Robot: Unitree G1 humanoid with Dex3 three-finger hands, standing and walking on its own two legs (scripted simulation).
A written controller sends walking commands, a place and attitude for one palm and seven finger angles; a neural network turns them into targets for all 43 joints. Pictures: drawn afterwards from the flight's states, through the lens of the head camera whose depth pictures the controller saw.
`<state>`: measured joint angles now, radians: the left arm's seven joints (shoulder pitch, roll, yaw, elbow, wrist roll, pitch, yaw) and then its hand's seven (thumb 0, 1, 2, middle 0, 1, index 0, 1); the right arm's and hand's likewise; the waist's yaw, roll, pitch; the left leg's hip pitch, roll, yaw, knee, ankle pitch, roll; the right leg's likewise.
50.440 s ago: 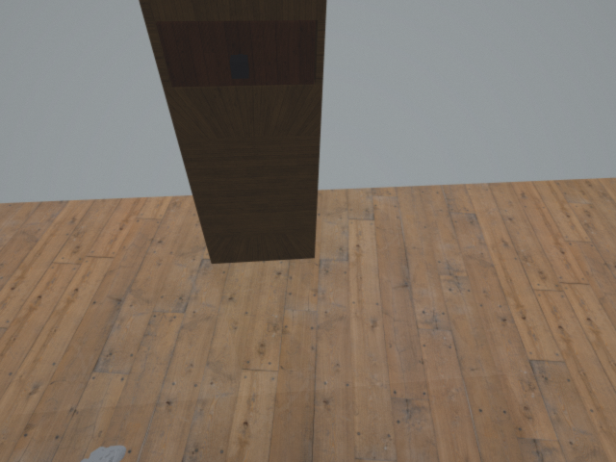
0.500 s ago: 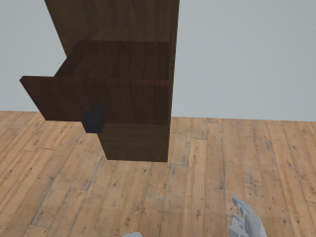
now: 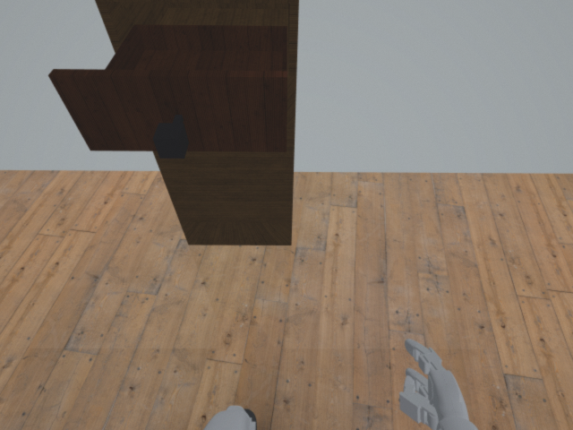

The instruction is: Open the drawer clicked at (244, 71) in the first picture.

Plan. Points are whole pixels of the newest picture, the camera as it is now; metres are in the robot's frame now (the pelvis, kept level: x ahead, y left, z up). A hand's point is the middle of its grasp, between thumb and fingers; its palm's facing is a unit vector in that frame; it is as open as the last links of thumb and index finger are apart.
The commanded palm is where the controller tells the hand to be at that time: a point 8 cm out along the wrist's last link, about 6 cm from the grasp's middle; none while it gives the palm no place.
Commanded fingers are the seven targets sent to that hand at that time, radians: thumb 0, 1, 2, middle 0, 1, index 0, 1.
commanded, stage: stop stepping back and stand still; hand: left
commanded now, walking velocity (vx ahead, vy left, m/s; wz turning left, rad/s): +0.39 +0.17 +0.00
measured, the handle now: (174, 132) +0.55 +0.24 +0.10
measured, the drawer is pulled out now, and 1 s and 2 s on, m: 0.30 0.30 0.30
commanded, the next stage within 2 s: let the arm hang, fingers relaxed in 1.82 s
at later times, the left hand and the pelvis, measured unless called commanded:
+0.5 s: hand out of the picture +0.12 +0.23 +0.28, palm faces +0.58 -0.69 -0.43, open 7.4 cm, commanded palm +0.05 +0.27 +0.29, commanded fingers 0.00 0.90 0.90 -0.20 -0.30 -0.20 -0.30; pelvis -0.06 -0.02 +0.00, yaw +3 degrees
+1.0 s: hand out of the picture +0.16 +0.24 +0.27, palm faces +0.50 -0.73 -0.47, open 7.4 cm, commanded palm +0.08 +0.29 +0.29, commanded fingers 0.00 0.90 0.90 -0.20 -0.30 -0.20 -0.30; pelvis -0.03 +0.00 +0.01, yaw +3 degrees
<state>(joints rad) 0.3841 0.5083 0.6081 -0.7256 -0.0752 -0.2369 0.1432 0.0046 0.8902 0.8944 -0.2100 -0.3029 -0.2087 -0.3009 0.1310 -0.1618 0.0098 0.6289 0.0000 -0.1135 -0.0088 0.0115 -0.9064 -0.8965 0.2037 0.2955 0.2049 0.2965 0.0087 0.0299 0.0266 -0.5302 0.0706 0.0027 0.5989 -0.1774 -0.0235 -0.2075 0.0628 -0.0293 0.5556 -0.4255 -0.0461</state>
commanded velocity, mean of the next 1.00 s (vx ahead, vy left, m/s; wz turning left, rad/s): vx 0.13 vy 0.03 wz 0.00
